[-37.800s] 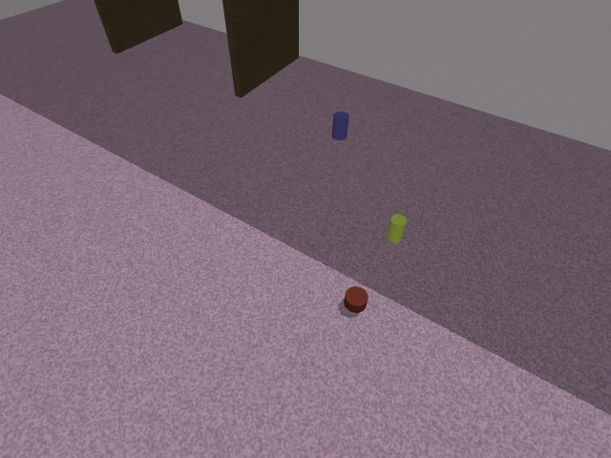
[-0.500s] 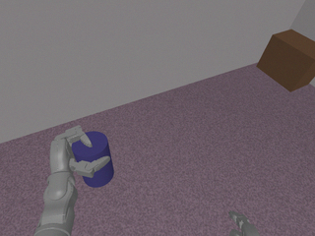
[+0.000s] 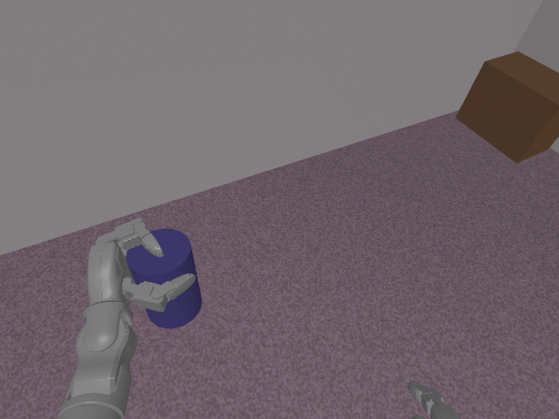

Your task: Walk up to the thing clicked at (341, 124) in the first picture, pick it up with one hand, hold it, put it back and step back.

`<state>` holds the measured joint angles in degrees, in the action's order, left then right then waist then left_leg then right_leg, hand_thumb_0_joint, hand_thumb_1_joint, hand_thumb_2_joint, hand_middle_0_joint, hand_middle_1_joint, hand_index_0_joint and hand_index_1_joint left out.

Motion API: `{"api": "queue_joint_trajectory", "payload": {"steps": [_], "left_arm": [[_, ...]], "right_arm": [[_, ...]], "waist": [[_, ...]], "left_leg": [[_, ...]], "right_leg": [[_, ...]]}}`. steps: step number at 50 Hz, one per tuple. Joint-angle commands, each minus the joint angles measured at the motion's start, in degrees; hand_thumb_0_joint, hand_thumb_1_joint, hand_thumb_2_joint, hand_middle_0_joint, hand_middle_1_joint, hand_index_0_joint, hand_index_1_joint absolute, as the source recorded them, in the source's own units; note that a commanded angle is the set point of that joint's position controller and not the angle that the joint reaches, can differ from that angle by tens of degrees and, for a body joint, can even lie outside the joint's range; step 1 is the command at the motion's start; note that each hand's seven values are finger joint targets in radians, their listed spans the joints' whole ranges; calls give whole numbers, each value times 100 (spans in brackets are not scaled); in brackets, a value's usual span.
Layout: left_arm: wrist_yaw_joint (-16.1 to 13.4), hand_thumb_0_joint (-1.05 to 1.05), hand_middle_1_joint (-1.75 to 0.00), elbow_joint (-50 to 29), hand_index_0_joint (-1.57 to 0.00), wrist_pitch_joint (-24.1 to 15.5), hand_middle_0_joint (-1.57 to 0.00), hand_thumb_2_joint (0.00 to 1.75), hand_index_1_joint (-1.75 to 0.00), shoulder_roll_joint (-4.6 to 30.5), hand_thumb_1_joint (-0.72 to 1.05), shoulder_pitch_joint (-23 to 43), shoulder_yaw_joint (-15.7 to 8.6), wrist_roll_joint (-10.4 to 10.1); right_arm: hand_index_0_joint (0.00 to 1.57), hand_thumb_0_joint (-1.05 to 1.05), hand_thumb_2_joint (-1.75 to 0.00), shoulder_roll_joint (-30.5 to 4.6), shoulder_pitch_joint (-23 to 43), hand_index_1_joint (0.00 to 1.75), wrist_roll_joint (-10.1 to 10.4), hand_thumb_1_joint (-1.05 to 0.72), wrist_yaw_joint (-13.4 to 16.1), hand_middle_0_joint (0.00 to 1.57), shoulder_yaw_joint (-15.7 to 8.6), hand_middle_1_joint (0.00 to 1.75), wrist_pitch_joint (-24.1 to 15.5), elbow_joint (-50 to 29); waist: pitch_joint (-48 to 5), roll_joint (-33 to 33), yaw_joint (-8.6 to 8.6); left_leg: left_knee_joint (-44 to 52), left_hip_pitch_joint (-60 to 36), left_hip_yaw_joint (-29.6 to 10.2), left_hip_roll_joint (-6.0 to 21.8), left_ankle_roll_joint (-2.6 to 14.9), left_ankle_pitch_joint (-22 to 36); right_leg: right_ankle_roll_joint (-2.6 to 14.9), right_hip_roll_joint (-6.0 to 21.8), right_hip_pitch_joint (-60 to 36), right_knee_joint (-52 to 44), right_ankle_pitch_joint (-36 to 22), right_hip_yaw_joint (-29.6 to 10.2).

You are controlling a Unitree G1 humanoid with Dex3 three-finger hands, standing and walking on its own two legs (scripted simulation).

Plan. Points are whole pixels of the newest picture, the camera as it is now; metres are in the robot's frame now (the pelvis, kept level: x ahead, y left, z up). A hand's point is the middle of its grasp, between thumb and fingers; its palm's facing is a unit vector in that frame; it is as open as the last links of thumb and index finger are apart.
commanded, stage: hold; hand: left
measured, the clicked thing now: (167, 279) +0.33 +0.17 +0.00
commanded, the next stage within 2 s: crouch in 1.28 s
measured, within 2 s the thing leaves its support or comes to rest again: neither
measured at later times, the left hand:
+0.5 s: hand (157, 261) +0.33 +0.17 +0.05, palm faces +0.18 -0.98 -0.02, open 7.5 cm
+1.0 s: hand (155, 265) +0.32 +0.17 +0.06, palm faces +0.19 -0.98 -0.03, open 7.5 cm
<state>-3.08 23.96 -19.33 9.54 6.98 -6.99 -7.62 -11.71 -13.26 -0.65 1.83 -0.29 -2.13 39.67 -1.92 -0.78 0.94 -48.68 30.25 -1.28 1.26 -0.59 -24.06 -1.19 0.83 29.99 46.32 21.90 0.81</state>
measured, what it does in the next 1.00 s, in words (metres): stands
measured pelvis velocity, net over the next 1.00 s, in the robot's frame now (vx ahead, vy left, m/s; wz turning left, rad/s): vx -0.01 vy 0.00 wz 0.00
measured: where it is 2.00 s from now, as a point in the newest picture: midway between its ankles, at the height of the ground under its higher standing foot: outside the picture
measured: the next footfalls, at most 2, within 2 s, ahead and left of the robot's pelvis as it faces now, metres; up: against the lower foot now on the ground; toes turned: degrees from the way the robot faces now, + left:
none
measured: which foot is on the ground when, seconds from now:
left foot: down 0.00-1.00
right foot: down 0.00-1.00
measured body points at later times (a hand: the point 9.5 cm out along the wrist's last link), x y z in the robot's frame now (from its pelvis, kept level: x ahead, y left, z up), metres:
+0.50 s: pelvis +0.00 +0.00 +0.00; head +0.04 +0.00 +0.45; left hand +0.31 +0.22 +0.06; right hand +0.13 -0.25 -0.11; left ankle +0.01 +0.12 -0.70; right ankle +0.02 -0.14 -0.70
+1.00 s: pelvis -0.01 +0.00 +0.00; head +0.03 +0.00 +0.45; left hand +0.31 +0.22 +0.06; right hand +0.12 -0.25 -0.11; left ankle +0.01 +0.12 -0.70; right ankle +0.02 -0.14 -0.70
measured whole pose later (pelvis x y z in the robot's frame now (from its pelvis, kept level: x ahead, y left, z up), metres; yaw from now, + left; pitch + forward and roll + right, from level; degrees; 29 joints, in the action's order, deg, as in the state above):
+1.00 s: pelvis -0.01 +0.00 +0.00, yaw +0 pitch +5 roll -1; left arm -2.8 23.2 -19.3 9.8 6.2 -7.5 -7.8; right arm -12.0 -13.3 -0.5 2.3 -0.5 -2.3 39.8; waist -1.9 -0.8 1.1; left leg -48.4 30.0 -1.6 1.4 -0.9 -23.5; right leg -0.8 0.7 29.9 46.4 21.6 1.0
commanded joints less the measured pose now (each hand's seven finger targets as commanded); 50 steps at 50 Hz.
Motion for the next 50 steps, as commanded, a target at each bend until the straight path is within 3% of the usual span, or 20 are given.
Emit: {"api": "queue_joint_trajectory", "payload": {"steps": [1, 2, 3, 6, 8, 13, 14, 16, 20, 27, 29, 30, 33, 37, 39, 40, 42, 44, 46, 50], "left_arm": [[-14, 0, -135, -1934, -123, -658, -122, 120, -136, 828, 14, 2168, -445, -148], [3, 0, -135, -1673, -122, -626, -121, 119, -136, 624, 13, 1909, -302, -161], [-19, 0, -135, -1875, -122, -643, -121, 119, -135, 798, 12, 2025, -472, -167], [26, 0, -135, -1579, -122, -596, -120, 118, -135, 607, 12, 1893, -271, -140], [19, 0, -133, -1777, -121, -661, -120, 117, -134, 789, 12, 2000, -398, -125], [59, 0, -134, -1695, -121, -669, -120, 118, -134, 671, 13, 1872, -292, -160], [44, 0, -133, -2072, -121, -698, -120, 119, -134, 854, 14, 2111, -419, -166], [52, 0, -134, -1959, -121, -641, -120, 119, -135, 683, 12, 2070, -258, -170], [8, 0, -133, -1889, -119, -625, -118, 118, -133, 839, 12, 2031, -393, -122], [18, 0, -132, -1608, -118, -567, -117, 117, -133, 700, 10, 1863, -337, -119], [-5, 0, -132, -1761, -119, -607, -118, 118, -133, 848, 12, 2011, -483, -109], [12, 0, -132, -1649, -119, -596, -118, 117, -133, 681, 12, 1934, -329, -115], [5, 0, -132, -1787, -120, -617, -118, 117, -133, 862, 12, 1939, -511, -140], [23, 0, -133, -1726, -120, -625, -118, 117, -133, 798, 10, 1965, -472, -150], [40, 0, -132, -1692, -119, -626, -118, 117, -133, 674, 12, 2008, -297, -119], [24, 0, -133, -1942, -120, -654, -119, 118, -133, 868, 13, 2180, -461, -123], [49, 0, -134, -1768, -120, -640, -119, 118, -134, 678, 12, 2034, -300, -139], [11, 0, -134, -1847, -120, -666, -119, 118, -134, 948, 12, 2073, -587, -129], [16, 0, -133, -2077, -120, -672, -119, 117, -134, 762, 11, 2104, -329, -122], [13, 0, -131, -1653, -118, -595, -117, 117, -132, 733, 13, 1909, -351, -115]], "right_arm": [[20, 0, -91, -798, 143, 30, 47, -91, 46, 20, -250, 30, -233, -699], [20, 0, -91, -753, 170, 30, 52, -91, 42, 20, -217, 30, -223, -715], [20, 0, -91, -763, 157, 30, 53, -91, 46, 20, -232, 30, -212, -715], [20, 0, -91, -795, 158, 30, 49, -91, 55, 20, -251, 30, -228, -709], [20, 0, -90, -806, 113, 30, 52, -91, 36, 20, -267, 30, -227, -674], [20, 0, -90, -807, 94, 30, 43, -91, 24, 20, -249, 30, -218, -704], [20, 0, -90, -806, 135, 30, 56, -91, 30, 20, -258, 30, -224, -718], [20, 0, -90, -776, 90, 30, 43, -91, 51, 20, -228, 30, -225, -709], [20, 0, -90, -814, 134, 30, 57, -91, 74, 20, -255, 30, -228, -667], [20, 0, -91, -787, 195, 30, 34, -91, 83, 20, -242, 30, -210, -694], [20, 0, -90, -784, 182, 30, 49, -90, 79, 20, -254, 30, -210, -663], [20, 0, -90, -784, 147, 30, 42, -91, 78, 20, -254, 30, -201, -675], [20, 0, -90, -799, 212, 30, 52, -91, 76, 20, -267, 30, -214, -718], [20, 0, -90, -791, 147, 30, 42, -91, 70, 20, -252, 30, -224, -676], [20, 0, -90, -770, 167, 30, 28, -91, 70, 20, -241, 30, -213, -702], [20, 0, -90, -789, 170, 30, 35, -90, 86, 20, -259, 30, -222, -700], [20, 0, -90, -770, 167, 30, 32, -91, 82, 20, -241, 30, -229, -683], [20, 0, -90, -806, 223, 30, 43, -91, 80, 20, -264, 30, -234, -703], [20, 0, -90, -763, 237, 30, 45, -90, 77, 20, -230, 30, -237, -754], [20, 0, -90, -803, 250, 30, 62, -91, 70, 20, -264, 30, -275, -705]], "waist": [[-1787, -124, 24], [-1632, -45, 15], [-1776, -90, -28], [-1637, -79, 62], [-1712, -205, -7], [-1799, -162, 49], [-1804, -236, -13], [-1862, -105, 72], [-1737, -175, 31], [-1630, -47, 41], [-1607, -130, -18], [-1695, -137, 40], [-1741, -125, -41], [-1687, -76, 28], [-1714, -76, 58], [-1830, -119, 33], [-1673, -131, 69], [-1681, -128, -36], [-1710, -185, -3], [-1515, -49, 47]], "left_leg": [[755, -763, -7, -97, 20, 1427], [763, -681, -25, -90, 16, 1454], [740, -669, 6, -106, 29, 1417], [748, -694, 11, -104, 27, 1435], [769, -737, -19, -90, -1, 1442], [687, -769, -22, -92, 5, 1614], [701, -753, 1, -105, 10, 1544], [667, -782, -3, -102, 36, 1594], [732, -798, 12, -112, 29, 1471], [698, -667, 38, -129, 57, 1475], [746, -675, 39, -125, 43, 1407], [726, -764, 33, -119, 38, 1495], [712, -741, 44, -131, 48, 1524], [699, -710, 43, -121, 57, 1500], [686, -692, 41, -126, 61, 1475], [678, -752, 64, -135, 64, 1461], [717, -714, 47, -134, 60, 1337], [752, -671, 41, -128, 56, 1233], [799, -717, 49, -130, 49, 1121], [821, -589, 6, -117, 58, 981]], "right_leg": [[159, -156, -808, -577, -1480, 131], [158, -166, -810, -560, -1481, 159], [151, -148, -853, -592, -1482, 124], [158, -149, -710, -577, -1495, 127], [182, -156, -706, -523, -1444, 157], [178, -160, -726, -497, -1598, 151], [165, -143, -776, -535, -1585, 125], [142, -147, -778, -546, -1693, 121], [156, -136, -735, -585, -1548, 120], [128, -120, -796, -619, -1617, 106], [142, -112, -767, -607, -1521, 120], [148, -124, -768, -595, -1586, 124], [135, -114, -850, -610, -1631, 106], [131, -122, -800, -591, -1643, 102], [133, -120, -770, -607, -1628, 96], [125, -105, -824, -622, -1634, 78], [131, -114, -719, -628, -1488, 104], [149, -127, -756, -645, -1345, 110], [158, -127, -770, -664, -1232, 112], [151, -144, -661, -669, -1104, 144]]}}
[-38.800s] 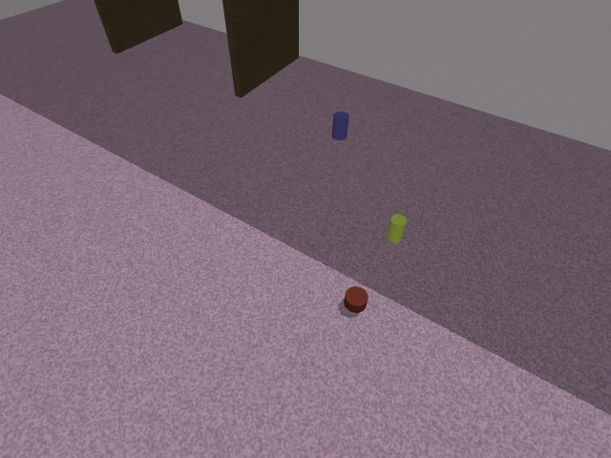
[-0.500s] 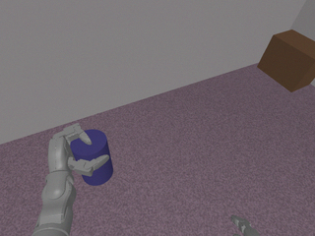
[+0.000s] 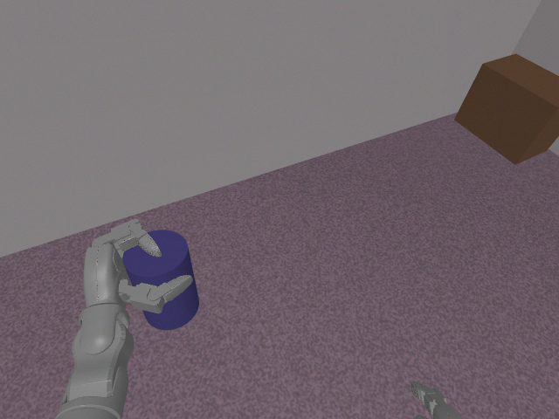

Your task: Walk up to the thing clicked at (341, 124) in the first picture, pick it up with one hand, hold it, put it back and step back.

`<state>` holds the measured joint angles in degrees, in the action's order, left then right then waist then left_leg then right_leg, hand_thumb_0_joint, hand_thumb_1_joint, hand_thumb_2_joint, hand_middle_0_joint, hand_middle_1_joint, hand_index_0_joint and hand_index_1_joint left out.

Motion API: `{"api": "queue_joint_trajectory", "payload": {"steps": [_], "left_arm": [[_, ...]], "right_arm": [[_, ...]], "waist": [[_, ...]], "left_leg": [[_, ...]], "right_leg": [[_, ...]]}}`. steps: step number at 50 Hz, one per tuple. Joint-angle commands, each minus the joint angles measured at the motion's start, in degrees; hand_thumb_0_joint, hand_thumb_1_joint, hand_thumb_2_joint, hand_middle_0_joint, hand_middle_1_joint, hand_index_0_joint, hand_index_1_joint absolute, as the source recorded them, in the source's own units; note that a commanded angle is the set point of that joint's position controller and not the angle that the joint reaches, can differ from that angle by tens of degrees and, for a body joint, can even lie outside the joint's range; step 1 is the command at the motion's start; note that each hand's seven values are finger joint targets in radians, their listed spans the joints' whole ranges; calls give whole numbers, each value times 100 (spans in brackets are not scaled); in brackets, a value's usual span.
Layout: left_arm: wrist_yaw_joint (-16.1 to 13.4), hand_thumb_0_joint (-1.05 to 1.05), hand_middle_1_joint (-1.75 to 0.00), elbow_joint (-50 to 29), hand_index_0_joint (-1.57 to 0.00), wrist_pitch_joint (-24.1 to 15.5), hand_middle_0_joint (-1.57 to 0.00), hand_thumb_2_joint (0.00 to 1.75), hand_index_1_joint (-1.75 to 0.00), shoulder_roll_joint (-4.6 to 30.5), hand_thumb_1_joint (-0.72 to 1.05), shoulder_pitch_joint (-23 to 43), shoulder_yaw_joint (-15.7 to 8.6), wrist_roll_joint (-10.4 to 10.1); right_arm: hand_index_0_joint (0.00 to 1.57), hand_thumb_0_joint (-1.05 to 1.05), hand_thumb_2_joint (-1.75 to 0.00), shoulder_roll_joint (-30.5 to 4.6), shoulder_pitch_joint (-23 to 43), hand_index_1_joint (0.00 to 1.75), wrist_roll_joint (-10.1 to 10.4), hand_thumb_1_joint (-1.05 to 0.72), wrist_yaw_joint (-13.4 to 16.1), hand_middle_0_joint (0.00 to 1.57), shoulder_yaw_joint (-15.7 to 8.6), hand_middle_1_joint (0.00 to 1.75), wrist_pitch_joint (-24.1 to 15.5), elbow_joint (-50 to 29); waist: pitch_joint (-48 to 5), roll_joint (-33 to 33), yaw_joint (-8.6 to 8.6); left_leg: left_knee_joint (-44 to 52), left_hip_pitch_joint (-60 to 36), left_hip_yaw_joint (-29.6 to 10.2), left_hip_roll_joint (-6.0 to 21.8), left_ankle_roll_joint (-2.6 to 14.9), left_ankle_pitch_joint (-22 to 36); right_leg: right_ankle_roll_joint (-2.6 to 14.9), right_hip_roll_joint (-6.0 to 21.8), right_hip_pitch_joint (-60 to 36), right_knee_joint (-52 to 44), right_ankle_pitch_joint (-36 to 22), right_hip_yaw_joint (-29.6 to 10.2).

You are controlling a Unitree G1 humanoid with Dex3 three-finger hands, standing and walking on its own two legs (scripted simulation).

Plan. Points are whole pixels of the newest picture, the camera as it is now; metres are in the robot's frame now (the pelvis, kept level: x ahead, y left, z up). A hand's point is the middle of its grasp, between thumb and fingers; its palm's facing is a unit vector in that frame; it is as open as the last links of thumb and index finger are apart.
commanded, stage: hold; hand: left
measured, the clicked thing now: (164, 281) +0.33 +0.17 +0.00
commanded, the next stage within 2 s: crouch in 0.28 s
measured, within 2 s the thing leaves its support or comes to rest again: neither
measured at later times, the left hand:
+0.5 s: hand (151, 261) +0.33 +0.18 +0.05, palm faces +0.19 -0.98 -0.03, open 7.6 cm
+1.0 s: hand (172, 302) +0.36 +0.20 -0.15, palm faces +0.25 -0.97 -0.04, open 7.5 cm
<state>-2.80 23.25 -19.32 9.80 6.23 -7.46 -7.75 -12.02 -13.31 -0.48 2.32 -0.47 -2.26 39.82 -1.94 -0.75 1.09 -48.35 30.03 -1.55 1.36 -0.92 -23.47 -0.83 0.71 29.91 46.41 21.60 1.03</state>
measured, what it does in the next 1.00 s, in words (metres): lowers itself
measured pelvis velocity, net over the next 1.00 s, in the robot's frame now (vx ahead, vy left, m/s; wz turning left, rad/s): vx -0.04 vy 0.00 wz -0.01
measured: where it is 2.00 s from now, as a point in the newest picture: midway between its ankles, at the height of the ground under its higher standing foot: outside the picture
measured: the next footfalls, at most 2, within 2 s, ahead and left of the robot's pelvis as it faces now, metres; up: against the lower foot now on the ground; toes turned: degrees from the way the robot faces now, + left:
none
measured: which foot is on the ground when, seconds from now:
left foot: down 0.00-1.00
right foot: down 0.00-1.00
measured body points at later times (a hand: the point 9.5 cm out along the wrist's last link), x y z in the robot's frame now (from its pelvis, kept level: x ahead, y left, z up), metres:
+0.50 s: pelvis +0.00 +0.00 +0.00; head +0.03 +0.01 +0.45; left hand +0.32 +0.23 +0.06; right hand +0.13 -0.24 -0.11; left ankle +0.01 +0.13 -0.70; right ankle +0.02 -0.13 -0.70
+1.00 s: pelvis -0.04 +0.00 -0.14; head +0.10 +0.02 +0.28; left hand +0.34 +0.25 -0.15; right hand +0.08 -0.27 -0.26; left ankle +0.01 +0.13 -0.70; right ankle +0.02 -0.13 -0.70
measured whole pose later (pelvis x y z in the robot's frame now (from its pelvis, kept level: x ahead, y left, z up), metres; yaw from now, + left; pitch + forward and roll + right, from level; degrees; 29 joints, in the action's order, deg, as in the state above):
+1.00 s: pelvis -0.04 +0.00 -0.14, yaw -1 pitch +27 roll -2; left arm -2.1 52.4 -41.6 14.3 24.8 -17.1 -5.4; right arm -14.2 -10.2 -4.2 -2.6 -1.6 -2.9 40.6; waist -10.8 0.0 4.7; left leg -88.9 80.1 -3.6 0.9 -1.5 -35.4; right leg -0.5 0.8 79.7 86.5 33.4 1.8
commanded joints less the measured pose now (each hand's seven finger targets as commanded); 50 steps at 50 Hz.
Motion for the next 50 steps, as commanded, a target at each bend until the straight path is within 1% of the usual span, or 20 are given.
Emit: {"api": "queue_joint_trajectory", "payload": {"steps": [1, 4, 6, 9, 10, 12, 16, 19, 20, 29, 34, 35, 37, 38, 39, 41, 42, 46, 49, 50], "left_arm": [[-24, 0, -131, -1777, -119, -623, -118, 117, -132, 796, 13, 2210, -366, -105], [-16, 0, -131, -1959, -119, -615, -117, 116, -131, 679, 12, 2146, -261, -128], [-28, 0, -131, -1665, -119, -554, -118, 117, -132, 733, 13, 1922, -370, -122], [-38, 0, -132, -1813, -120, -596, -118, 116, -132, 679, 14, 2174, -249, -87], [-45, 0, -131, -1804, -119, -607, -118, 116, -132, 772, 14, 2212, -383, -99], [-19, 0, -132, -1717, -119, -618, -118, 117, -133, 748, 14, 2218, -330, -77], [-26, 0, -131, -2044, -119, -606, -118, 116, -132, 724, 14, 2295, -271, -111], [-40, 0, -132, -1510, -119, -513, -119, 118, -133, 682, 15, 2003, -312, -101], [-48, 0, -126, -1781, -116, -575, -115, 114, -127, 728, 8, 2274, -289, -79], [-77, 0, -132, -736, -120, -934, -116, 117, -130, 602, 12, 2421, -363, 60], [-36, 0, -136, 50, -123, -1581, -120, 119, -134, 736, 10, 2703, -699, 42], [-18, 0, -138, 178, -124, -1730, -121, 121, -136, 741, 11, 2851, -634, 86], [-11, 0, -139, 555, -125, -2026, -121, 122, -136, 941, 14, 2912, -881, 98], [17, 0, -138, 588, -125, -2193, -122, 121, -136, 881, 14, 3069, -789, 89], [6, 0, -139, 782, -126, -2324, -123, 123, -138, 987, 14, 3097, -944, 90], [51, 0, -136, 857, -123, -2578, -120, 121, -135, 978, 13, 3426, -844, 94], [50, 0, -135, 924, -123, -2677, -120, 119, -134, 1102, 12, 3589, -952, 91], [66, 0, -133, 1284, -119, -2931, -116, 118, -131, 1467, 8, 3973, -1201, 127], [54, 0, -133, 1484, -119, -2981, -116, 120, -132, 1485, 11, 4207, -1249, 118], [48, 0, -132, 1598, -118, -2987, -115, 118, -130, 1694, 9, 4299, -1429, 116]], "right_arm": [[20, 0, -90, -725, 272, 30, 47, -90, 23, 20, -208, 30, -264, -755], [20, 0, -90, -684, 277, 30, 49, -90, 54, 20, -173, 30, -268, -793], [20, 0, -90, -771, 177, 30, 57, -90, 52, 20, -237, 30, -275, -700], [20, 0, -90, -718, 224, 30, 40, -90, 18, 20, -208, 30, -274, -730], [20, 0, -90, -698, 247, 30, 46, -90, 22, 20, -200, 30, -288, -734], [20, 0, -90, -703, 241, 30, 46, -90, 29, 20, -199, 30, -284, -745], [20, 0, -90, -720, 142, 30, 40, -91, 47, 20, -200, 30, -280, -754], [20, 0, -91, -772, 94, 30, 30, -90, 19, 20, -245, 30, -279, -632], [20, 0, -91, -726, 153, 30, 37, -90, -2, 20, -223, 30, -286, -657], [20, 0, -90, -740, 167, 30, -63, -90, -131, 20, -302, 30, -277, -574], [20, 0, -90, -820, 69, 30, -146, -89, -254, 20, -400, 30, -306, -526], [20, 0, -90, -820, 25, 30, -178, -89, -278, 20, -412, 30, -316, -525], [20, 0, -90, -859, -5, 30, -196, -89, -322, 20, -416, 30, -309, -566], [20, 0, -90, -852, 46, 30, -203, -89, -340, 20, -393, 30, -312, -603], [20, 0, -90, -879, 9, 30, -229, -89, -350, 20, -394, 30, -307, -603], [20, 0, -90, -925, 89, 30, -254, -89, -390, 20, -381, 30, -332, -632], [20, 0, -90, -974, 7, 30, -265, -89, -397, 20, -393, 30, -316, -569], [20, 0, -90, -1153, -80, 30, -329, -89, -469, 20, -403, 30, -237, -408], [20, 0, -90, -1160, -63, 30, -355, -89, -510, 20, -386, 30, -184, -384], [20, 0, -90, -1198, -51, 30, -365, -89, -524, 20, -383, 30, -167, -328]], "waist": [[-1554, -69, 0], [-1713, -82, -9], [-1685, -105, -6], [-1503, -166, 25], [-1563, -123, -7], [-1558, -78, 14], [-2002, -209, 29], [-1708, -134, 21], [-1631, -305, -9], [-1217, -20, 111], [-1715, -68, 159], [-1965, -128, 201], [-2247, -59, 203], [-2427, -139, 207], [-2671, -140, 212], [-3014, -316, 282], [-3194, -370, 289], [-3775, -681, 277], [-3996, -638, 352], [-3983, -636, 311]], "left_leg": [[778, -535, 57, -137, 97, 873], [746, -645, 101, -161, 104, 1066], [762, -734, 59, -130, 86, 1208], [799, -623, 20, -115, 68, 1036], [780, -602, 37, -123, 80, 1017], [766, -558, 51, -125, 95, 985], [667, -908, 70, -129, 73, 1546], [707, -756, -1, -84, 44, 1625], [740, -758, 9, -79, 29, 1514], [430, 26, -8, -86, 91, 785], [-312, 726, -66, -95, 71, 492], [-565, 880, -55, -107, 68, 556], [-1027, 1460, -62, -139, 90, 362], [-1291, 1705, -20, -168, 105, 260], [-1554, 1934, -37, -180, 119, 300], [-1988, 2281, -69, -193, 117, 173], [-2166, 2407, -96, -191, 115, 172], [-2860, 2887, -153, -186, 84, 444], [-3290, 3491, -140, -198, 95, 189], [-3419, 3719, -136, -209, 101, 74]], "right_leg": [[113, -118, -706, -707, -1044, 100], [91, -86, -864, -737, -1255, 67], [113, -118, -781, -662, -1349, 109], [130, -146, -641, -653, -1144, 141], [117, -134, -690, -669, -1146, 130], [116, -121, -667, -670, -1142, 111], [109, -114, -889, -618, -1674, 87], [143, -154, -768, -545, -1624, 155], [153, -150, -686, -550, -1507, 153], [151, -133, 70, -259, -913, 153], [196, -128, 939, 521, -630, 138], [209, -126, 1167, 741, -663, 132], [217, -127, 1562, 1174, -497, 112], [219, -105, 1765, 1373, -433, 72], [224, -110, 1963, 1592, -444, 64], [242, -112, 2487, 2007, -293, 56], [255, -124, 2728, 2196, -252, 67], [318, -140, 3604, 3035, -304, 119], [287, -125, 3842, 3347, -121, 10], [289, -130, 3967, 3475, -32, 3]]}}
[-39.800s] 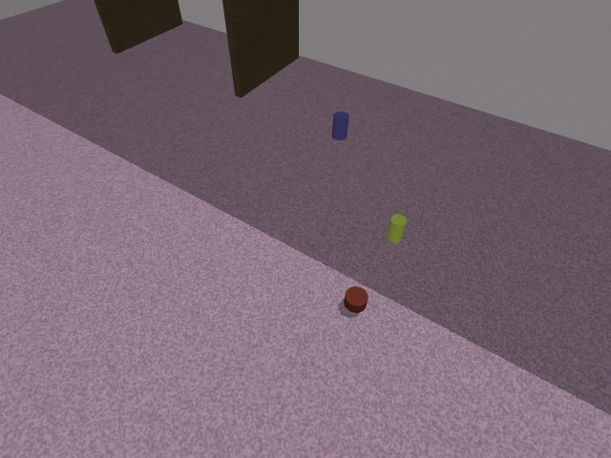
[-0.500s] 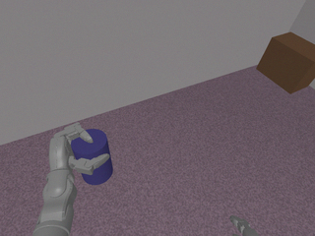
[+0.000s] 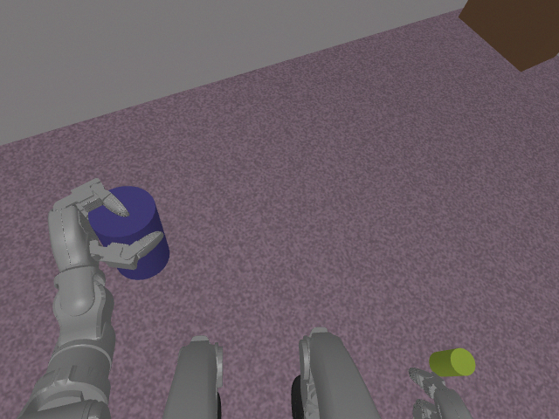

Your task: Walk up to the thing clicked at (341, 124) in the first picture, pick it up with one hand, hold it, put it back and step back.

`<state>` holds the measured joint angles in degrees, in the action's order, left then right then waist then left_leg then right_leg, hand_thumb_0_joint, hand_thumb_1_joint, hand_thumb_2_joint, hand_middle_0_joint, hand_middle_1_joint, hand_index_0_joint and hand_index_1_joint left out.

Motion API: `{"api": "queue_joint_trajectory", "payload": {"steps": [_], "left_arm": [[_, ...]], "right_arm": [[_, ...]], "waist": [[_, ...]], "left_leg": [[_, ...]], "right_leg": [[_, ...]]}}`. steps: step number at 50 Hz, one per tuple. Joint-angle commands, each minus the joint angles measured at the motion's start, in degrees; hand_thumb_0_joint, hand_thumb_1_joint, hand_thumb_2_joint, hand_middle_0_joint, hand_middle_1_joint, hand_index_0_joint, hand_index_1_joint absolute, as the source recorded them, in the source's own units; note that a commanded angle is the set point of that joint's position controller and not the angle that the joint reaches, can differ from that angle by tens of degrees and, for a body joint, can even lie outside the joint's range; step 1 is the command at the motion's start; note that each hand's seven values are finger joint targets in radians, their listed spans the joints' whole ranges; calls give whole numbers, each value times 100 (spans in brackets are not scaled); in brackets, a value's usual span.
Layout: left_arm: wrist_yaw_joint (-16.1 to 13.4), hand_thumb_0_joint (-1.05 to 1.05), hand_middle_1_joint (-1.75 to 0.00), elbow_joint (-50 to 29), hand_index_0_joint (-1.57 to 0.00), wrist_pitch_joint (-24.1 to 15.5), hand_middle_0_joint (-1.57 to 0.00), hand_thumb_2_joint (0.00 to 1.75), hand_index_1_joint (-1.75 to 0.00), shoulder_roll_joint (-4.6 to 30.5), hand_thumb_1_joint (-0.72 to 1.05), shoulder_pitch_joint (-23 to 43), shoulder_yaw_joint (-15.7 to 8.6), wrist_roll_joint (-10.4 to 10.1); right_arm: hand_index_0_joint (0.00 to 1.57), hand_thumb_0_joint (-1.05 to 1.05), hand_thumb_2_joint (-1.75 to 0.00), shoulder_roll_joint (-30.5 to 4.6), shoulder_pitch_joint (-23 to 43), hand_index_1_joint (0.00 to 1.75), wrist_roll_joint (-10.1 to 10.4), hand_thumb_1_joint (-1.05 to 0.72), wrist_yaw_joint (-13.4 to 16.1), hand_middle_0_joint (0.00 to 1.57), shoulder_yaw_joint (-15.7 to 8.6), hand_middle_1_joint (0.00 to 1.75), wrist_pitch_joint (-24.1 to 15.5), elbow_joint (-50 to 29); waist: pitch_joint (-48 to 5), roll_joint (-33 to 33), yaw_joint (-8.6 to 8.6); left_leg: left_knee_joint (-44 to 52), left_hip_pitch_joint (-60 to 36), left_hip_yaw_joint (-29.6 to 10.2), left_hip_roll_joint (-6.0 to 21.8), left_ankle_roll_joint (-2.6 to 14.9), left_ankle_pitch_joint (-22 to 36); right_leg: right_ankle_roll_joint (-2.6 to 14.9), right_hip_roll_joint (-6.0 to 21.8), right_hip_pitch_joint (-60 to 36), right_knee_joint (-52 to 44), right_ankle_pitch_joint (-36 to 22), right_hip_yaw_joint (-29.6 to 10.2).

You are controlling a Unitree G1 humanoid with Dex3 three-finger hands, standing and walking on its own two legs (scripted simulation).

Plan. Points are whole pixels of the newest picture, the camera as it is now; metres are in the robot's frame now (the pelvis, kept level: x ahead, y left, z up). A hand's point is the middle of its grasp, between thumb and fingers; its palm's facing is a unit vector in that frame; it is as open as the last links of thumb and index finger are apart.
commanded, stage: crouch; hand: left
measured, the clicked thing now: (133, 235) +0.40 +0.20 -0.06
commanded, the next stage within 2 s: lower in 1.26 s
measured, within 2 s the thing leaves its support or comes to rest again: neither
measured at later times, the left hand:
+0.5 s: hand (145, 255) +0.43 +0.22 -0.23, palm faces +0.30 -0.95 -0.05, open 7.6 cm
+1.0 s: hand (153, 265) +0.44 +0.23 -0.34, palm faces +0.28 -0.96 -0.04, open 7.5 cm
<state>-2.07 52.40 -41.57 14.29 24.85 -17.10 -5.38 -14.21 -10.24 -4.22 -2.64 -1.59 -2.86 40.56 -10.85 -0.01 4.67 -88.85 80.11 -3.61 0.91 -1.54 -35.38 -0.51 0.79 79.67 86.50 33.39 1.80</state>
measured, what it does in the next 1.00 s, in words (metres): lowers itself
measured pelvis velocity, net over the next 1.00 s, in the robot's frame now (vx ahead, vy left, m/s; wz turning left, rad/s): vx -0.05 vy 0.01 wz -0.11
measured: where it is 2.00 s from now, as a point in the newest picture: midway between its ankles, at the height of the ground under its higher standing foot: outside the picture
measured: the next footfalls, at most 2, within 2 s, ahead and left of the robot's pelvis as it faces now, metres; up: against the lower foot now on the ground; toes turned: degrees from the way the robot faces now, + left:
none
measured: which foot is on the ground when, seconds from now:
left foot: down 0.00-1.00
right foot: down 0.00-1.00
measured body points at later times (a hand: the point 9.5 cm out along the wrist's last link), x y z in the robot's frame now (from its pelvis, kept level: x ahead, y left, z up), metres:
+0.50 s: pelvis -0.04 +0.00 -0.18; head +0.17 +0.04 +0.21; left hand +0.41 +0.27 -0.23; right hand +0.04 -0.27 -0.31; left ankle +0.05 +0.13 -0.56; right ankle +0.06 -0.13 -0.56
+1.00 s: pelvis -0.05 +0.01 -0.27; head +0.17 +0.08 +0.12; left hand +0.42 +0.28 -0.33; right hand +0.00 -0.27 -0.36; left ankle +0.05 +0.13 -0.56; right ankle +0.06 -0.13 -0.56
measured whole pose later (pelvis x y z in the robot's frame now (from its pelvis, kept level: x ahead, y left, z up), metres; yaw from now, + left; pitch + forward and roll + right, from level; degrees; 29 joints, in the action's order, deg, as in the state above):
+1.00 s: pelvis -0.05 +0.01 -0.27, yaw -6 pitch +27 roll -9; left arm -0.2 71.3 -46.9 32.9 43.2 -32.4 0.2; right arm -16.9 -4.2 -11.5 -6.9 9.4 1.3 41.3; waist 1.6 3.6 13.2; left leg -140.0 128.3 -9.9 -1.2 -1.7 -38.7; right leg -2.5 -0.3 125.1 132.6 34.5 5.0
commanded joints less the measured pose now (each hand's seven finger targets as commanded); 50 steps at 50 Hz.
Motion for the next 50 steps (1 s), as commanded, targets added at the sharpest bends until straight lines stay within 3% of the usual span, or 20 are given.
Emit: {"api": "queue_joint_trajectory", "payload": {"steps": [1, 5, 7, 9, 13, 16, 18, 19, 21, 23, 26, 34, 37, 38, 39, 40, 41, 44, 45, 50], "left_arm": [[3, 0, -132, -1210, -119, -768, -116, 118, -131, 1210, 9, 2426, -452, -135], [48, 0, -133, -929, -120, -818, -118, 118, -132, 1415, 8, 2914, -537, -59], [68, 0, -132, -640, -119, -826, -117, 118, -131, 1680, 9, 2831, -791, -5], [100, 0, -132, -536, -120, -872, -117, 117, -132, 1597, 6, 2966, -814, -14], [84, 0, -131, -126, -119, -980, -117, 117, -131, 1890, 2, 3254, -1047, 80], [119, 0, -133, -18, -120, -1096, -118, 117, -133, 2159, -1, 3333, -1277, 159], [140, 0, -133, -102, -120, -1157, -118, 117, -133, 2066, -3, 3611, -1180, 203], [116, 0, -133, -161, -120, -1180, -118, 117, -133, 2408, -3, 3683, -1382, 226], [142, 0, -133, 62, -118, -1176, -116, 118, -133, 2319, -1, 3717, -1294, 307], [164, 0, -133, -27, -117, -1211, -114, 118, -133, 2613, -2, 3978, -1430, 318], [181, 0, -134, 134, -119, -1206, -117, 118, -134, 2705, 0, 4115, -1463, 341], [267, 0, -134, 402, -119, -1149, -116, 118, -133, 3001, 1, 4254, -1514, 350], [238, 0, -134, 559, -120, -1130, -115, 117, -132, 3037, 3, 4117, -1555, 389], [220, 0, -135, 637, -120, -1112, -116, 119, -133, 3263, 4, 4046, -1692, 422], [206, 0, -135, 569, -121, -1127, -117, 118, -133, 3215, 4, 4083, -1605, 424], [196, 0, -136, 592, -121, -1131, -117, 120, -134, 3184, 5, 4077, -1605, 441], [158, 0, -136, 465, -122, -1151, -118, 120, -134, 3444, 6, 4110, -1757, 451], [202, 0, -137, 379, -122, -1188, -118, 121, -135, 3211, 9, 4148, -1549, 431], [188, 0, -138, 487, -123, -1162, -118, 122, -136, 3314, 8, 4009, -1663, 432], [159, 0, -138, 481, -123, -1174, -119, 121, -136, 3437, 9, 3993, -1674, 464]], "right_arm": [[20, 0, -90, -1013, -354, 30, 2, -90, -41, 20, -291, 30, -96, -352], [20, 0, -90, -1071, -463, 30, -43, -90, -83, 20, -290, 30, -36, -203], [20, 0, -91, -1114, -458, 30, -59, -91, -100, 20, -265, 30, 4, -146], [20, 0, -91, -1151, -493, 30, -93, -91, -133, 20, -240, 30, 18, -116], [20, 0, -91, -1154, -459, 30, -168, -92, -177, 20, -187, 30, 53, 2], [20, 0, -91, -1187, -476, 30, -237, -92, -209, 20, -132, 30, 85, 44], [20, 0, -91, -1233, -509, 30, -276, -93, -247, 20, -110, 30, 91, 51], [20, 0, -91, -1257, -481, 30, -277, -93, -240, 20, -91, 30, 114, 37], [20, 0, -91, -1273, -454, 30, -323, -93, -248, 20, -70, 30, 144, 44], [20, 0, -91, -1319, -447, 30, -346, -93, -242, 20, -19, 30, 163, 81], [20, 0, -91, -1376, -338, 30, -370, -92, -249, 20, 37, 30, 179, 14], [20, 0, -91, -1559, -298, 30, -504, -91, -263, 20, 305, 30, 252, -4], [20, 0, -90, -1621, -212, 30, -557, -90, -292, 20, 402, 30, 286, -41], [20, 0, -90, -1646, -238, 30, -563, -90, -294, 20, 434, 30, 304, -48], [20, 0, -90, -1644, -182, 30, -577, -90, -303, 20, 462, 30, 326, -48], [20, 0, -90, -1671, -211, 30, -602, -90, -319, 20, 501, 30, 338, -52], [20, 0, -90, -1716, -213, 30, -616, -90, -323, 20, 527, 30, 349, -72], [20, 0, -90, -1794, -150, 30, -671, -90, -349, 20, 576, 30, 381, -105], [20, 0, -90, -1827, -152, 30, -669, -90, -346, 20, 584, 30, 380, -107], [20, 0, -90, -1921, -133, 30, -742, -90, -375, 20, 712, 30, 429, -129]], "waist": [[-3224, -630, -2], [-3447, -523, 161], [-3559, -508, 90], [-3786, -533, 144], [-3620, -608, 190], [-3832, -760, 173], [-3919, -961, 282], [-3950, -1027, 214], [-3862, -1189, 329], [-3853, -1270, 410], [-3562, -1319, 494], [-3230, -1300, 708], [-2957, -1401, 713], [-2919, -1365, 688], [-2799, -1358, 700], [-2798, -1425, 780], [-2877, -1459, 702], [-2823, -1742, 862], [-2791, -1684, 826], [-2610, -1860, 905]], "left_leg": [[449, -1191, 68, -150, 180, 1211], [-145, -440, 93, -170, 212, 991], [-422, -218, 107, -164, 209, 1125], [-718, -159, 75, -172, 213, 1381], [-1214, 554, 139, -181, 215, 987], [-1567, 712, 170, -174, 205, 1118], [-1678, 652, 153, -164, 173, 1199], [-1748, 784, 162, -167, 165, 1063], [-1896, 858, 172, -149, 144, 882], [-2085, 1101, 182, -154, 149, 716], [-2214, 1405, 152, -147, 143, 246], [-2858, 2029, 86, -149, 162, 130], [-2942, 2107, 7, -134, 140, 4], [-2977, 2263, 16, -140, 147, -51], [-3007, 2400, -1, -131, 153, -224], [-3033, 2340, -47, -126, 142, -172], [-3072, 2329, -67, -122, 132, -131], [-3151, 2151, -175, -95, 85, 29], [-3212, 2164, -173, -94, 93, 51], [-3364, 2155, -266, -72, 69, 213]], "right_leg": [[247, -148, -855, -409, -1162, -75], [219, -130, -520, 38, -1024, -129], [220, -133, -356, 328, -1095, -95], [236, -142, -100, 685, -1308, -5], [231, -155, 421, 1130, -948, -1], [239, -171, 665, 1559, -1045, 74], [266, -184, 943, 1811, -1085, 172], [270, -199, 995, 1901, -955, 174], [273, -195, 1291, 2085, -811, 227], [258, -189, 1359, 2242, -743, 242], [243, -187, 1720, 2443, -392, 341], [185, -218, 2012, 2902, -392, 497], [190, -222, 2275, 3068, -288, 597], [185, -236, 2198, 3063, -240, 594], [182, -244, 2267, 3112, -107, 621], [181, -246, 2277, 3167, -188, 663], [186, -251, 2281, 3216, -219, 668], [210, -246, 2517, 3410, -391, 740], [207, -257, 2511, 3407, -424, 737], [214, -255, 2623, 3583, -587, 805]]}}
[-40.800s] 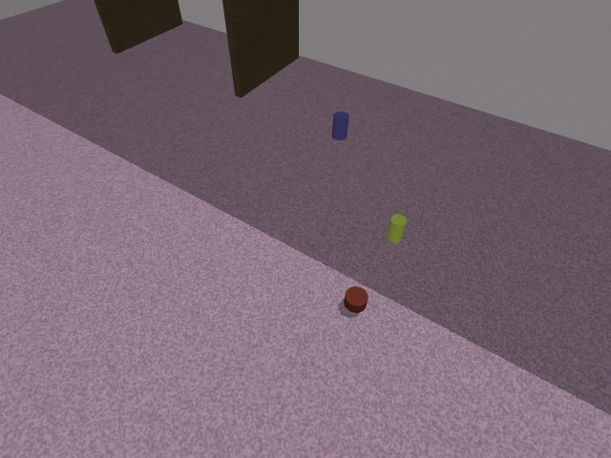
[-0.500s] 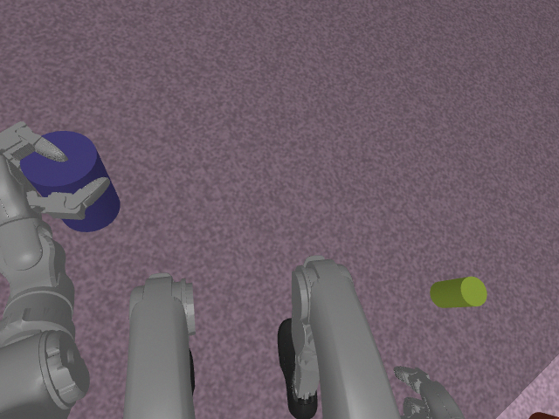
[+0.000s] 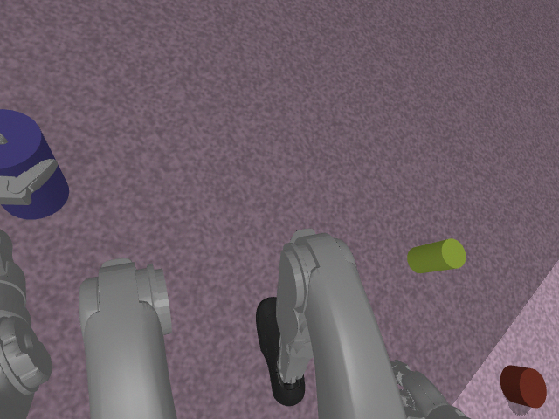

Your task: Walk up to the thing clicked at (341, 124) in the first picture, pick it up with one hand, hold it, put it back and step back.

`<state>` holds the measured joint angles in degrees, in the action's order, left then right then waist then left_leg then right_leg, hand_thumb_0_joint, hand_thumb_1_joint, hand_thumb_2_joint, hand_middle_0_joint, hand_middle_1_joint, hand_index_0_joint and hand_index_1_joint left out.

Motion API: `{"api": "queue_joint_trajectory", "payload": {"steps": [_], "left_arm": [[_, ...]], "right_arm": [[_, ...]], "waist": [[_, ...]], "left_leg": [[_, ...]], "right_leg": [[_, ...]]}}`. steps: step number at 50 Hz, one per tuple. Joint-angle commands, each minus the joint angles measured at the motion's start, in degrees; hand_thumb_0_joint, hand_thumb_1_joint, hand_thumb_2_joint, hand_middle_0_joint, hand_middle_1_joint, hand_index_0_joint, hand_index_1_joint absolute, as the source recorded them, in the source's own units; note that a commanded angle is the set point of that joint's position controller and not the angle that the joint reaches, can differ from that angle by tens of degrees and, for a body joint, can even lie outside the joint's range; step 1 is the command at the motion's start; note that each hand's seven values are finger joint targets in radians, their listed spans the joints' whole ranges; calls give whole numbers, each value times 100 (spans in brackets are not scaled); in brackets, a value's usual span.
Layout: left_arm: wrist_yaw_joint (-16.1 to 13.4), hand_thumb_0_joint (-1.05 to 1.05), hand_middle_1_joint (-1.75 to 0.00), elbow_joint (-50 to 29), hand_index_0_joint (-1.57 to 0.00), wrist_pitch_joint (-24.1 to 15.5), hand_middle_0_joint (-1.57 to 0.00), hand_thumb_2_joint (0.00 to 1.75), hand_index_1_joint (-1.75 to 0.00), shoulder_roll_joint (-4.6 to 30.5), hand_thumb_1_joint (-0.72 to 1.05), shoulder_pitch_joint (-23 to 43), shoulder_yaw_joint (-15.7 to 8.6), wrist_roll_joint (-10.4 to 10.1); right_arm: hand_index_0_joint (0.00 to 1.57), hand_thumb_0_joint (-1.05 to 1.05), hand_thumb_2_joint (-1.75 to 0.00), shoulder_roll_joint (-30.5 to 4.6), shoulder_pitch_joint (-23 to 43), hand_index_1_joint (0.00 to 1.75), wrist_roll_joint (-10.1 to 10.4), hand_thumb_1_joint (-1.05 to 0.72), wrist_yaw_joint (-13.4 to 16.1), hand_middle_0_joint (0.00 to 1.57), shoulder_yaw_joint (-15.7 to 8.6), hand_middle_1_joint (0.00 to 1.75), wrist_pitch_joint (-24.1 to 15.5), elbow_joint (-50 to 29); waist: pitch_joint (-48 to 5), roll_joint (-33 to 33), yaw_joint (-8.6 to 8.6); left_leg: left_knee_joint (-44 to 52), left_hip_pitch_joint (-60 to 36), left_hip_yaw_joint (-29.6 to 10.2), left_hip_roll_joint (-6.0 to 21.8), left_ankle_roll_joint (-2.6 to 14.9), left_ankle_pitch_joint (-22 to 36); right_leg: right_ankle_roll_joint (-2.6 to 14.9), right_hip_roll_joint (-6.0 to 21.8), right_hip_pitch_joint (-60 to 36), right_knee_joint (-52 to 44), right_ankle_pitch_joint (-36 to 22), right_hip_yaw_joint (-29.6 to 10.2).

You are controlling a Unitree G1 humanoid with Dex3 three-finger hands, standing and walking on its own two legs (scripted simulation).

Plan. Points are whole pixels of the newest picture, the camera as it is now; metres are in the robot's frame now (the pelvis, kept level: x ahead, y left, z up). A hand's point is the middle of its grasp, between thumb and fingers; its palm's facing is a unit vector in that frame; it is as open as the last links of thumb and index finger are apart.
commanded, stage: crouch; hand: left
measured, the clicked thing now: (19, 169) +0.47 +0.27 -0.12
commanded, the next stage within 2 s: lower in 0.26 s
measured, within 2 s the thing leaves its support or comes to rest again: neither
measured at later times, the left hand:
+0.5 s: hand (13, 163) +0.48 +0.28 -0.13, palm faces +0.39 -0.92 -0.03, open 7.2 cm
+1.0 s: hand (32, 177) +0.48 +0.28 -0.19, palm faces +0.40 -0.91 -0.03, open 6.9 cm
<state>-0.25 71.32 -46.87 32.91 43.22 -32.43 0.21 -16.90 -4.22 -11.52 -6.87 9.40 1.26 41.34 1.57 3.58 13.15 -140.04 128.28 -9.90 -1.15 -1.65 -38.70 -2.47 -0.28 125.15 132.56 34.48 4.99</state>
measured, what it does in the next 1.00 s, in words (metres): stands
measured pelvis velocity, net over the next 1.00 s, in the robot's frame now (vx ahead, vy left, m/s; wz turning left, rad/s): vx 0.00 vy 0.01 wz -0.10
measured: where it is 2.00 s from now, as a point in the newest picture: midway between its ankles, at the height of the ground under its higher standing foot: (219, 392)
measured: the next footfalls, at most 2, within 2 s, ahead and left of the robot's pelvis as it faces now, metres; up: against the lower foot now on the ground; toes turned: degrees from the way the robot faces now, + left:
none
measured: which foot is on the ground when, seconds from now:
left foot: down 0.00-1.00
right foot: down 0.00-1.00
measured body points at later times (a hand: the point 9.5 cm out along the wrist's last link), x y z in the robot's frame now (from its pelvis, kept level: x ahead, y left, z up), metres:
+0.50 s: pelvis +0.00 +0.01 -0.02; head +0.23 +0.11 +0.35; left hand +0.45 +0.33 -0.12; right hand +0.09 -0.27 -0.10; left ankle +0.09 +0.13 -0.29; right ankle +0.13 -0.13 -0.29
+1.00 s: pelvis +0.00 +0.01 -0.03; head +0.25 +0.15 +0.30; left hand +0.45 +0.32 -0.19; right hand +0.09 -0.26 -0.09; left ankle +0.09 +0.13 -0.29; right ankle +0.13 -0.13 -0.29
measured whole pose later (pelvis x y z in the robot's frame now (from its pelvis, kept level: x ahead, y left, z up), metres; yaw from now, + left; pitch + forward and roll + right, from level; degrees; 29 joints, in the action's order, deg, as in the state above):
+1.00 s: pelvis +0.00 +0.01 -0.03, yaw -6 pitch +17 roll -16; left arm -4.8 83.5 -58.3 47.8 43.1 -34.6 -0.6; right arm -20.9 5.3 -19.2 -8.4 24.7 1.8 35.6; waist 15.6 12.5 17.3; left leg -150.2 127.9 -17.8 -1.4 -1.2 -40.7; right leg -4.4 -2.6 121.9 136.2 33.5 11.0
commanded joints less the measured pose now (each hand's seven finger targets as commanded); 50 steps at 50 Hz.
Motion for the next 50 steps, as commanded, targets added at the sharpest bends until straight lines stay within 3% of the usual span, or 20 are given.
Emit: {"api": "queue_joint_trajectory", "payload": {"steps": [1, 5, 11, 12, 14, 16, 19, 22, 24, 26, 30, 32, 39, 50], "left_arm": [[-46, 0, -139, -1514, -125, -667, -121, 122, -137, 1565, 10, 2213, -118, -108], [-50, 0, -140, -1449, -127, -713, -123, 124, -138, 1749, 12, 2005, -224, -126], [-54, 0, -141, -1310, -128, -804, -124, 125, -139, 1735, 18, 2080, -159, -154], [-59, 0, -141, -1288, -128, -804, -124, 126, -139, 1801, 19, 1924, -209, -161], [-76, 0, -142, -1337, -130, -827, -126, 125, -140, 1858, 18, 2019, -185, -142], [-66, 0, -144, -1373, -130, -868, -126, 127, -142, 1958, 19, 1960, -267, -175], [-86, 0, -143, -1326, -129, -904, -127, 126, -142, 1951, 19, 1943, -208, -157], [-130, 0, -142, -800, -129, -914, -127, 126, -142, 1732, 18, 1737, -124, -183], [-185, 0, -143, -604, -130, -979, -128, 127, -142, 1798, 20, 1703, -160, -207], [-203, 0, -144, -698, -131, -1113, -129, 128, -144, 2134, 19, 1865, -249, -173], [-231, 0, -145, -555, -132, -1307, -130, 129, -144, 2260, 23, 1813, -289, -180], [-266, 0, -144, -553, -133, -1408, -130, 127, -143, 2503, 22, 1870, -350, -159], [-420, 0, -144, -278, -132, -1639, -130, 131, -144, 2680, 27, 1811, -310, -66], [-479, 0, -145, 154, -134, -1855, -132, 131, -145, 2884, 30, 1661, -224, -119]], "right_arm": [[20, 0, -90, -1656, -737, 30, -40, -91, 37, 20, -362, 30, 22, -199], [20, 0, -90, -1722, -699, 30, -82, -91, 19, 20, -275, 30, 48, -228], [20, 0, -90, -1837, -638, 30, -161, -91, -10, 20, -138, 30, 102, -296], [20, 0, -90, -1831, -572, 30, -159, -90, -15, 20, -131, 30, 105, -313], [20, 0, -90, -1876, -586, 30, -184, -91, -21, 20, -87, 30, 108, -305], [20, 0, -90, -1881, -536, 30, -210, -91, -20, 20, -59, 30, 110, -333], [20, 0, -91, -1934, -473, 30, -244, -92, -32, 20, -15, 30, 111, -332], [20, 0, -91, -1962, -411, 30, -274, -92, -51, 20, 98, 30, 119, -363], [20, 0, -91, -1980, -344, 30, -295, -92, -65, 20, 203, 30, 108, -416], [20, 0, -91, -2029, -262, 30, -348, -92, -73, 20, 279, 30, 138, -438], [20, 0, -91, -2090, -96, 30, -443, -92, -80, 20, 438, 30, 115, -519], [20, 0, -91, -2144, 4, 30, -500, -92, -79, 20, 492, 30, 113, -505], [20, 0, -91, -2298, 225, 30, -658, -92, -90, 20, 729, 30, 121, -543], [20, 0, -91, -2442, 563, 30, -796, -91, -65, 20, 1034, 30, 128, -664]], "waist": [[-3882, -2188, 89], [-3841, -2192, 70], [-3574, -2241, 283], [-3574, -2156, 203], [-3523, -2238, 276], [-3621, -2238, 244], [-3497, -2379, 311], [-3149, -2092, 478], [-2989, -1903, 519], [-3035, -2022, 501], [-3069, -2112, 565], [-2986, -2255, 550], [-2640, -2562, 762], [-2326, -2450, 953]], "left_leg": [[1684, -2614, 359, 136, 83, 550], [1564, -2533, 337, 138, 87, 603], [1484, -2465, 203, 160, 70, 599], [1430, -2386, 223, 155, 93, 539], [1397, -2416, 205, 171, 78, 624], [1304, -2424, 228, 167, 91, 675], [1323, -2525, 171, 180, 61, 713], [1195, -2253, 111, 188, 87, 726], [1135, -2122, 62, 201, 110, 667], [1116, -2213, 34, 218, 93, 666], [1013, -2382, -23, 247, 74, 743], [1013, -2393, -35, 257, 63, 606], [1025, -2647, -252, 334, -21, 753], [891, -2685, -462, 399, -30, 890]], "right_leg": [[403, -164, -1975, -1026, -723, 486], [397, -184, -2091, -956, -764, 521], [384, -179, -2018, -856, -808, 627], [389, -198, -2018, -870, -764, 604], [389, -196, -2053, -819, -844, 621], [369, -212, -2173, -822, -895, 616], [388, -211, -2033, -739, -932, 675], [367, -232, -2047, -733, -974, 732], [350, -242, -2104, -759, -926, 745], [345, -263, -2146, -711, -894, 785], [327, -279, -2229, -665, -988, 834], [335, -302, -2188, -634, -887, 884], [321, -305, -2117, -493, -1022, 1074], [264, -373, -2245, -450, -1216, 1275]]}}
